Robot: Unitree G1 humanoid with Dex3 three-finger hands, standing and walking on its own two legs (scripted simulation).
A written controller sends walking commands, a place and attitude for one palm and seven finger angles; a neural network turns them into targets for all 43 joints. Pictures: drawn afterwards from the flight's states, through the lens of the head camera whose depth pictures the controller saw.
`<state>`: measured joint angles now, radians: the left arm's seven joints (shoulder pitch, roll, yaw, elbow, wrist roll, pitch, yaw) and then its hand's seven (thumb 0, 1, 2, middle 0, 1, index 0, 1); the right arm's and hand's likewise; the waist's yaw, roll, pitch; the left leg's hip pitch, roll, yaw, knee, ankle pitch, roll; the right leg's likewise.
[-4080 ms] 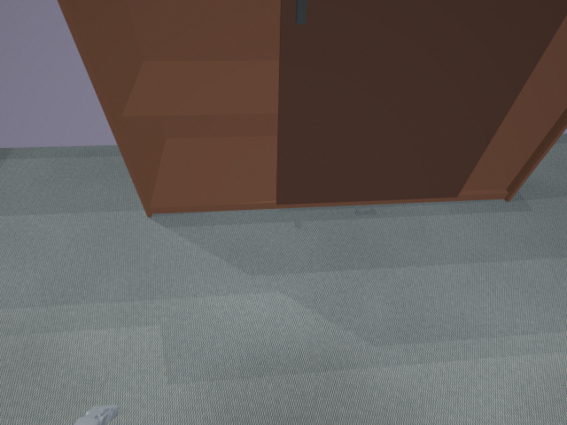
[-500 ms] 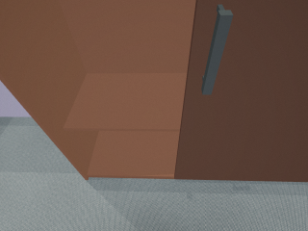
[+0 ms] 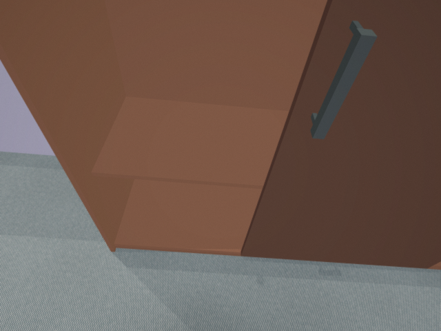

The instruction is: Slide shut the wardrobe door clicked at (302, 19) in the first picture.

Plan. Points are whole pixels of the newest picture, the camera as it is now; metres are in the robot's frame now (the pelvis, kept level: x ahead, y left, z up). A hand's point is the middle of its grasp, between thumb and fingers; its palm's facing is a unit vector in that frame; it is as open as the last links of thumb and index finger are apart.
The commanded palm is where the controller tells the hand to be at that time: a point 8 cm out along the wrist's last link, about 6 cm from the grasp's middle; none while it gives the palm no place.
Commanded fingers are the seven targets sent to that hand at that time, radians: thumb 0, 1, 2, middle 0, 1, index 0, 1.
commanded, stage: come to a stop and stand still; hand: right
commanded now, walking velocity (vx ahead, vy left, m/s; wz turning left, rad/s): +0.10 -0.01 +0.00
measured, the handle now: (334, 85) +0.51 -0.18 +0.21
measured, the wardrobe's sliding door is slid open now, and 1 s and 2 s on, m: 0.58 0.58 0.58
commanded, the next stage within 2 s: look again from close up in 0.90 s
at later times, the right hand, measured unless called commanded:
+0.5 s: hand out of the picture -0.04 -0.18 -0.18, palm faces +0.01 +0.98 -0.19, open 7.4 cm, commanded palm none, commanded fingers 0.00 -0.90 -0.90 0.20 0.30 0.20 0.30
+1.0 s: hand out of the picture +0.02 -0.19 -0.17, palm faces +0.02 +0.97 -0.23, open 7.3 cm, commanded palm none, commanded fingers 0.00 -0.90 -0.90 0.20 0.30 0.20 0.30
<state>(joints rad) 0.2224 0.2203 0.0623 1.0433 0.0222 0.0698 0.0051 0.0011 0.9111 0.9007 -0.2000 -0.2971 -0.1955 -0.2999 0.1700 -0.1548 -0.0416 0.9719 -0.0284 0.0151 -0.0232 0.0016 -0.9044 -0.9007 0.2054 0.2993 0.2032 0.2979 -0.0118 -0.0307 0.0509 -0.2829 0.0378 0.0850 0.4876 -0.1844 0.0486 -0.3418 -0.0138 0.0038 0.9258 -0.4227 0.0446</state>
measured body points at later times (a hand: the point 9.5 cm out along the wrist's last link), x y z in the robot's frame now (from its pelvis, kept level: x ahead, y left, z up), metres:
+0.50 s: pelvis -0.02 -0.02 +0.00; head +0.00 +0.00 +0.44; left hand -0.06 +0.19 -0.17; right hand -0.04 -0.24 -0.16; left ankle -0.02 +0.07 -0.74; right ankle -0.05 -0.15 -0.74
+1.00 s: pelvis +0.01 -0.01 +0.00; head +0.01 +0.01 +0.45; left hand -0.01 +0.20 -0.17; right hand +0.02 -0.24 -0.15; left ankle -0.02 +0.07 -0.74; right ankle -0.04 -0.13 -0.74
